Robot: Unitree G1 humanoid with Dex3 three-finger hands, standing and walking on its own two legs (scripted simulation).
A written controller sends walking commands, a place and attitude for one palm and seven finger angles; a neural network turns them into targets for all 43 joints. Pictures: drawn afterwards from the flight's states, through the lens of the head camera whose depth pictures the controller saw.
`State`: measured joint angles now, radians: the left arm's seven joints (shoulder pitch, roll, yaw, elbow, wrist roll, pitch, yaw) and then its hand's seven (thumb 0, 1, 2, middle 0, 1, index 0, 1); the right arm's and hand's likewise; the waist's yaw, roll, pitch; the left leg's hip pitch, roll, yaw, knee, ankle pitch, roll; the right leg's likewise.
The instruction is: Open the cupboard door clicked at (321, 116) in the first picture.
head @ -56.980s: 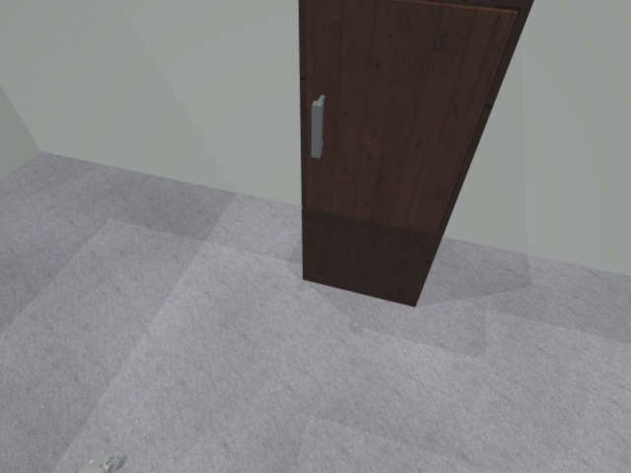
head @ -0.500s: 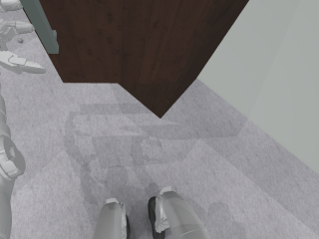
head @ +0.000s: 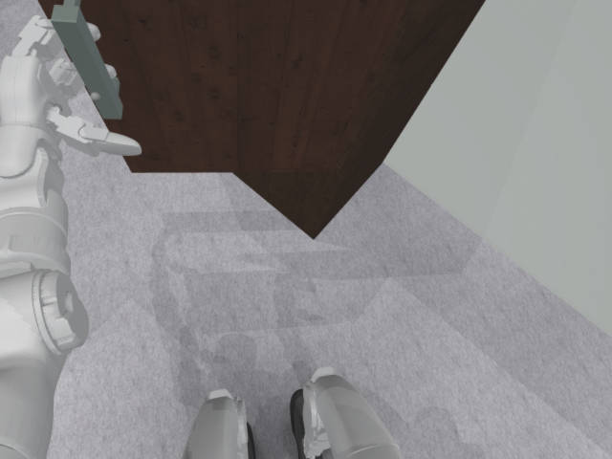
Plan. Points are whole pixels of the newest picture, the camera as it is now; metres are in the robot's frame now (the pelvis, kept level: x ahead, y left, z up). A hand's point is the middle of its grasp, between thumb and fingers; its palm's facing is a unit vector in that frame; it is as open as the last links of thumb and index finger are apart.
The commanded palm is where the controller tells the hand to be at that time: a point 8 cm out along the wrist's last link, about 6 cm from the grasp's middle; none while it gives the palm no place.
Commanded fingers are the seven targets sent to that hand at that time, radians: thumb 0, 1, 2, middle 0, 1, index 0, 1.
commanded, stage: slide the fingers in behind the handle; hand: left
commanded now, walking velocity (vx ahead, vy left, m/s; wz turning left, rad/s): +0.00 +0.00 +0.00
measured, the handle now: (94, 57) +0.60 +0.20 +0.06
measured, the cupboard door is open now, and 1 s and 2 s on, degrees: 45 45 64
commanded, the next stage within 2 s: close the thumb around the handle in 0.52 s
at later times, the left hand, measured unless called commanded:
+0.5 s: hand (107, 94) +0.55 +0.18 +0.06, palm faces +0.00 -1.00 -0.02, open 13.9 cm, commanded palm +0.53 +0.21 +0.06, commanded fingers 0.00 -0.50 0.30 -0.30 -1.20 -0.30 -1.20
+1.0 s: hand (109, 95) +0.55 +0.18 +0.06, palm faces -0.01 -1.00 -0.01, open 9.9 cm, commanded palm +0.53 +0.21 +0.06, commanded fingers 0.00 0.62 0.78 -0.38 -1.32 -0.38 -1.32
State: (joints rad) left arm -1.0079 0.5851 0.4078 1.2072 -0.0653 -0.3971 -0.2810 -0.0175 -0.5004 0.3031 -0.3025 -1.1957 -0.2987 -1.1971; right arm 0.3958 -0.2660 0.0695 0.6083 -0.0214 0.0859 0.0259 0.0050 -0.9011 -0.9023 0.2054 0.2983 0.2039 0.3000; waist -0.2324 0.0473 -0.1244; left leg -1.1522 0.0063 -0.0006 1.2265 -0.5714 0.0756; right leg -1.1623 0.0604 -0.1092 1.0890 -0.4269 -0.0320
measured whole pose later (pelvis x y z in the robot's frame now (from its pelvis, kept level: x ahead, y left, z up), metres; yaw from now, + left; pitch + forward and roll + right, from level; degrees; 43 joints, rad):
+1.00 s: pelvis +0.00 -0.01 +0.00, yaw +0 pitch +28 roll -5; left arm -1.03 0.58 0.39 1.24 -0.05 -0.40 -0.24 -0.01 0.10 0.56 -0.35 -1.26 -0.35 -1.26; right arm 0.40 -0.27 0.07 0.61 -0.02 0.07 0.02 0.01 -0.90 -0.90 0.20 0.30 0.20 0.30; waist -0.24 0.05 -0.12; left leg -1.15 0.01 0.00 1.22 -0.57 0.07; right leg -1.17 0.06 -0.10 1.10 -0.43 -0.04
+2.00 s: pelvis +0.03 +0.00 +0.03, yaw +0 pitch +23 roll -2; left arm -0.31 0.18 0.19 0.57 -0.17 -0.43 -0.05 0.00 0.70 0.73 -0.32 -1.33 -0.35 -1.31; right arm 0.35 -0.25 0.00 0.53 0.01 0.07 0.07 0.01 -0.90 -0.90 0.20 0.30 0.20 0.30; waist -0.09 0.04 -0.19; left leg -0.91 -0.01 0.06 1.06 -0.56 0.07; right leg -0.96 0.06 -0.04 1.00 -0.44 -0.03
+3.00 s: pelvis -0.01 -0.07 +0.02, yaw +5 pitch +17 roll +2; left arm -0.10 -0.04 -0.05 0.45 0.00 -0.46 0.46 0.00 -0.30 0.39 -0.29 -1.16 -0.29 -1.17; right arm 0.20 -0.22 -0.02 0.63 -0.06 -0.03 0.02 0.01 -0.90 -0.90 0.20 0.30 0.20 0.30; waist -0.04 0.02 -0.16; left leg -0.86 -0.03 -0.01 1.07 -0.50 -0.02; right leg -0.92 0.03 -0.11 1.07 -0.44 -0.12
